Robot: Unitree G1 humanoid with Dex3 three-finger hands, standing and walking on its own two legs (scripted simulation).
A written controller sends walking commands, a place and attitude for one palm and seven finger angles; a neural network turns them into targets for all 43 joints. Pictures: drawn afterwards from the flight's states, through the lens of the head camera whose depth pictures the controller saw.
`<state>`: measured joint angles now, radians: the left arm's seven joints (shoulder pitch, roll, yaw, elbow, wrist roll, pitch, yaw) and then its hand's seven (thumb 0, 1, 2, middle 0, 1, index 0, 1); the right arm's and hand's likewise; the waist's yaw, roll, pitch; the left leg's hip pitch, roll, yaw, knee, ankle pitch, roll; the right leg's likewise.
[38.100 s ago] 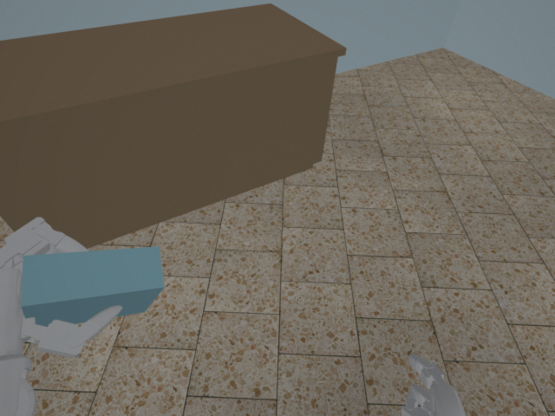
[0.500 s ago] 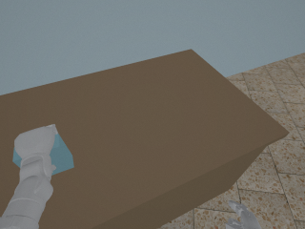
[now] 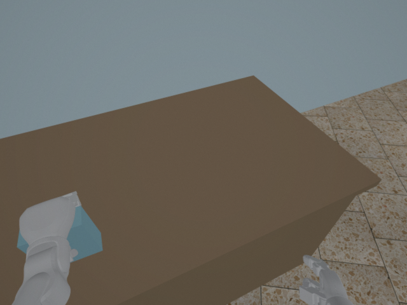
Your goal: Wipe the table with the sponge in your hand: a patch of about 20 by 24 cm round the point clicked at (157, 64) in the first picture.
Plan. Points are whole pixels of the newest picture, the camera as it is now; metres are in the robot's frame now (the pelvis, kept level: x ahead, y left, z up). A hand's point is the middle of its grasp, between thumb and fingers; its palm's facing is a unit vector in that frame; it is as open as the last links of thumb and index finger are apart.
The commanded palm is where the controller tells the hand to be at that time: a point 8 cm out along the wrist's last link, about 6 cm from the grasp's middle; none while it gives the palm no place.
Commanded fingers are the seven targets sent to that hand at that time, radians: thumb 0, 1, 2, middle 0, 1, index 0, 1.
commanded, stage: wipe back along the first lane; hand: left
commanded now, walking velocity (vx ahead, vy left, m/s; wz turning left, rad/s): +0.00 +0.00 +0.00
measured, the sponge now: (68, 243) +0.23 +0.33 -0.02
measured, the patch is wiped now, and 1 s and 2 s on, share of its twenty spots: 1.00 1.00 1.00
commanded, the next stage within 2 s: lift the sponge slowly off the table in 0.30 s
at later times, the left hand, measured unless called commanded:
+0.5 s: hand (65, 246) +0.21 +0.30 +0.02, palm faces -0.01 -0.08 -1.00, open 9.3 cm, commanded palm +0.17 +0.29 +0.06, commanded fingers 0.00 0.10 1.30 -1.20 -1.60 -1.20 -1.60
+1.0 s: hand (65, 250) +0.20 +0.29 +0.03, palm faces -0.01 -0.14 -0.99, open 9.3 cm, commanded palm +0.17 +0.29 +0.09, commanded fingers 0.00 0.10 1.30 -1.20 -1.60 -1.20 -1.60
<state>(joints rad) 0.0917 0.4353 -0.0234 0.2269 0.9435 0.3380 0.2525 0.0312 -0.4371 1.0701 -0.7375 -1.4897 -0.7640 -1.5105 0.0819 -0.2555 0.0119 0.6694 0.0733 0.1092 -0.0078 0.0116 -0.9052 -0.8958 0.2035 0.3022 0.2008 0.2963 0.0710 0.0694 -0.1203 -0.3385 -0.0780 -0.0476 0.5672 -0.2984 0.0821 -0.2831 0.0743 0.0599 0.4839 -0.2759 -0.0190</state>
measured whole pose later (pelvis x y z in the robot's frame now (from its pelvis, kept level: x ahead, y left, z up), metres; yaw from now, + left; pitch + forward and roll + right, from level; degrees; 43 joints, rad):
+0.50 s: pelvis -0.01 -0.01 +0.00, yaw +0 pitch +3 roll -2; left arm 0.17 0.40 -0.04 0.16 0.94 0.37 0.25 0.03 -0.44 1.07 -0.74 -1.49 -0.77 -1.50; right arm 0.06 -0.25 0.02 0.67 0.07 0.10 -0.03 0.01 -0.90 -0.90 0.20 0.30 0.20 0.30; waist 0.09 0.07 -0.10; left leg -0.31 -0.07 -0.04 0.56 -0.29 0.07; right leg -0.26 0.08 0.06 0.49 -0.27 -0.03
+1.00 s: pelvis +0.00 -0.01 +0.00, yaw +0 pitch +0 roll -2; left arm 0.21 0.40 -0.06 0.04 0.92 0.38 0.18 0.00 -0.47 1.07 -0.79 -1.44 -0.81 -1.45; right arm 0.03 -0.24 0.02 0.68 0.05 0.08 -0.04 0.01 -0.90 -0.90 0.20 0.30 0.20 0.30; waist 0.12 0.07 -0.07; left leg -0.23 -0.07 -0.05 0.51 -0.28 0.07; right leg -0.18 0.08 0.06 0.44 -0.26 -0.03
